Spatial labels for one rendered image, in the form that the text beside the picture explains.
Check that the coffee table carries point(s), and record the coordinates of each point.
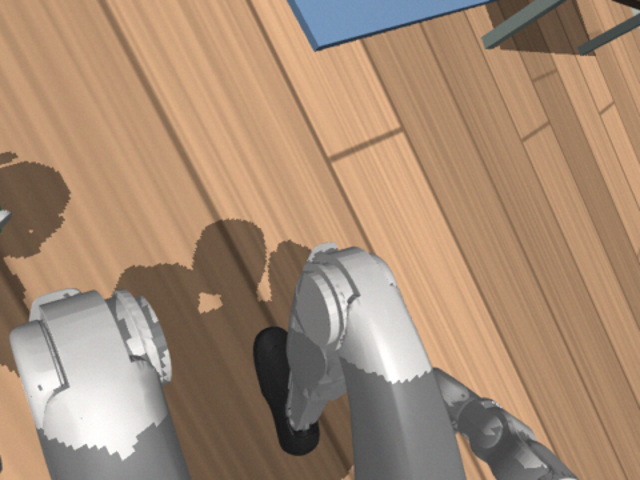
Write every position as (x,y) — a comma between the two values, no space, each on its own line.
(539,8)

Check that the right robot foot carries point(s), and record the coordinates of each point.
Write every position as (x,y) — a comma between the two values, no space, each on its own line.
(272,368)

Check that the right robot arm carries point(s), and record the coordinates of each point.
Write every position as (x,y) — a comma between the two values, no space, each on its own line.
(507,445)

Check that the right robot hand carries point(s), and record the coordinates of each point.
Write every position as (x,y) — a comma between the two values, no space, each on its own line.
(455,394)

